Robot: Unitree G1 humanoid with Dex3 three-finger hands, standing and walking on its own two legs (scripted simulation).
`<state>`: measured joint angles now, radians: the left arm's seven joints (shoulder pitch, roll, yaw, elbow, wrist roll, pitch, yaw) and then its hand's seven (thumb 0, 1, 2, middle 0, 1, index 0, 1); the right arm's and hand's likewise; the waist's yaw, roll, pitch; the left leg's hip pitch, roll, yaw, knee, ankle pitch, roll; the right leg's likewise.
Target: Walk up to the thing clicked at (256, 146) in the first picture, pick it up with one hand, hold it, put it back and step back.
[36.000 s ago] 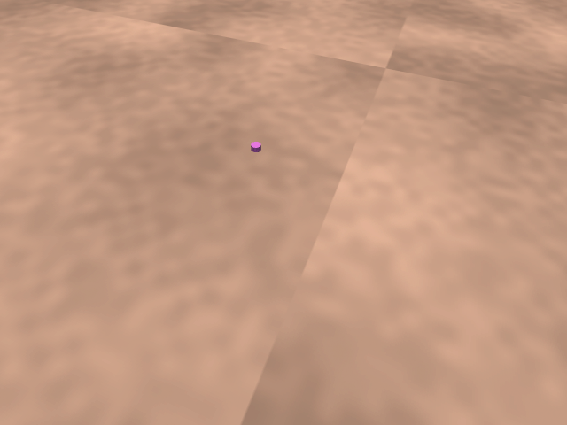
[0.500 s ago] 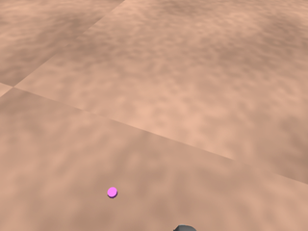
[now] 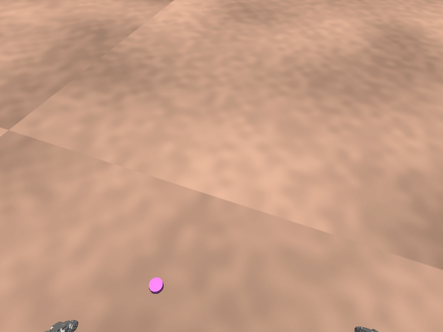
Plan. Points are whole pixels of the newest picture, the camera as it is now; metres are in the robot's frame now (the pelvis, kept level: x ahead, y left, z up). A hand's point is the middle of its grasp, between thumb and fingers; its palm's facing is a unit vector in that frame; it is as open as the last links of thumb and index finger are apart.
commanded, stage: walk up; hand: left
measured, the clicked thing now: (156, 285) +0.40 +0.24 -0.75
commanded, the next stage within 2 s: stand in 0.30 s
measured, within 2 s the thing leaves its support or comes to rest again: neither
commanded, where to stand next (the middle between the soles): +0.02 +0.01 m, yaw +0 degrees
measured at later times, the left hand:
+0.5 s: hand out of the picture +0.10 +0.24 -0.14, palm faces -0.05 -0.94 -0.34, open 7.4 cm
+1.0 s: hand out of the picture +0.03 +0.25 -0.14, palm faces -0.03 -0.94 -0.34, open 7.4 cm
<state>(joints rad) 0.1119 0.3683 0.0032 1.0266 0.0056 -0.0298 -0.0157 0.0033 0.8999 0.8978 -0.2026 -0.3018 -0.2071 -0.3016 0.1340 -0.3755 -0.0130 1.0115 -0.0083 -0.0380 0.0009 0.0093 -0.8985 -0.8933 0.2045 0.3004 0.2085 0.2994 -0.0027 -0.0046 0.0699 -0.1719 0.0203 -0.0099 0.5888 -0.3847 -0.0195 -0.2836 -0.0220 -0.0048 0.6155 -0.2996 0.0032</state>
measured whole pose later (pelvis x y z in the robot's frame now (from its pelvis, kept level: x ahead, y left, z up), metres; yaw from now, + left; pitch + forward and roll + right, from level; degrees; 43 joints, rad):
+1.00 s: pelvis -0.03 -0.01 +0.02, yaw +0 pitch -2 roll +1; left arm 0.11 0.35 0.00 1.16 0.01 -0.01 -0.02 0.00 0.90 0.90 -0.20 -0.30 -0.21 -0.30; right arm 0.13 -0.35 -0.01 1.15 -0.02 -0.01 0.01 0.01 -0.90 -0.89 0.20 0.30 0.21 0.30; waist 0.00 0.01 0.07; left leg -0.09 0.03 0.00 0.33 -0.20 -0.04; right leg -0.20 -0.01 0.00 0.36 -0.11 0.00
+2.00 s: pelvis -0.15 +0.05 +0.00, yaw -5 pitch -2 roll +0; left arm 0.12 0.39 0.07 0.88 0.03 0.08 0.02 0.00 0.90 0.90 -0.20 -0.30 -0.21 -0.30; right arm 0.12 -0.35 -0.05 0.88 -0.02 0.02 -0.04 0.01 -0.90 -0.89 0.21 0.30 0.21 0.30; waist 0.00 -0.04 0.23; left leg -0.31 0.00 0.08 0.62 -0.29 0.05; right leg -0.31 0.05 0.10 0.85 -0.48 0.02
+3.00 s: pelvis -0.36 -0.01 +0.00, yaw -2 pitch -3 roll -1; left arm 0.30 0.35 0.06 0.94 0.04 -0.04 -0.01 0.01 0.90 0.90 -0.21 -0.30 -0.21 -0.30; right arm 0.22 -0.42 -0.07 0.91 -0.03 0.03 0.03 0.01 -0.90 -0.89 0.20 0.30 0.21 0.30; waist 0.03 0.07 0.06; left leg -0.37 0.02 -0.06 0.80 -0.45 0.00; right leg -0.18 -0.02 0.04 0.56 -0.34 0.02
